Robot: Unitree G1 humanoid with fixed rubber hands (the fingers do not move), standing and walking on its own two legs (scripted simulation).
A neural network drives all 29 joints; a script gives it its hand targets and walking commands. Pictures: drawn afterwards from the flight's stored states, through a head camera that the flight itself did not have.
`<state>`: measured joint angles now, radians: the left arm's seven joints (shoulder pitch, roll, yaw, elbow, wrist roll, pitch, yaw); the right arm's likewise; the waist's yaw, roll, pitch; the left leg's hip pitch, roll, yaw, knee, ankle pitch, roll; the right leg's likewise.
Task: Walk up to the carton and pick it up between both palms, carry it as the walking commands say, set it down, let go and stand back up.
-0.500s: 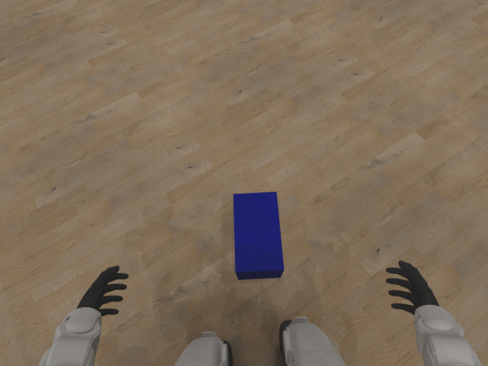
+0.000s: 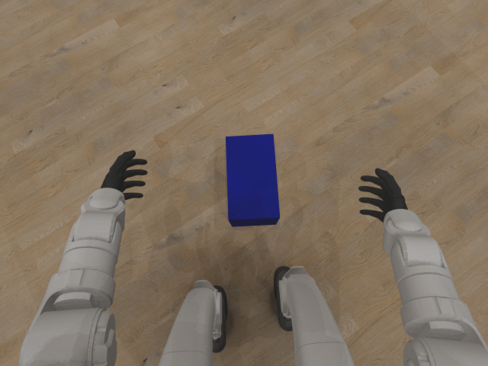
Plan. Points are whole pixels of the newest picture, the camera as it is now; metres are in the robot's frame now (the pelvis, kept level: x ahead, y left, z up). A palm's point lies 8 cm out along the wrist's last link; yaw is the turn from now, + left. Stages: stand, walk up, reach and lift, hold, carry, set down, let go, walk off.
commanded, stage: reach and lift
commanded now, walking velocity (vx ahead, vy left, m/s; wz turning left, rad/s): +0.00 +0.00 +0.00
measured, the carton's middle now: (251, 182) +0.54 -0.02 -0.61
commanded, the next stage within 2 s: none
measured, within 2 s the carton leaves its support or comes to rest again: neither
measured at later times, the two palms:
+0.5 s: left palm (151, 148) +0.49 +0.18 -0.14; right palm (350, 147) +0.46 -0.21 -0.14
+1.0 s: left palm (176, 151) +0.51 +0.15 -0.23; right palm (328, 146) +0.50 -0.20 -0.23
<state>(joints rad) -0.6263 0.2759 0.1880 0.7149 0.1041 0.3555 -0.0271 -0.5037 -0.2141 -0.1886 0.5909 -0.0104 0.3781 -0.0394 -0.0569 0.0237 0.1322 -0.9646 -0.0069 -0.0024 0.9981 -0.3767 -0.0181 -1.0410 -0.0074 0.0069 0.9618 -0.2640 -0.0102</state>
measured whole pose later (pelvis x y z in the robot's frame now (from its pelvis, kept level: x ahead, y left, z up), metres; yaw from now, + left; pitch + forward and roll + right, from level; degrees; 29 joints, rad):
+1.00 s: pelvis -0.01 +0.01 -0.05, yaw +1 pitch +32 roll +2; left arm -1.27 0.20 0.26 0.61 0.02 0.22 0.13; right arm -1.27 -0.26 -0.34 0.63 -0.03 0.21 -0.04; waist -0.04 0.01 0.53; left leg -1.35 -0.04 -0.01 1.18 -0.40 -0.01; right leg -1.42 0.02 0.07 1.14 -0.28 0.02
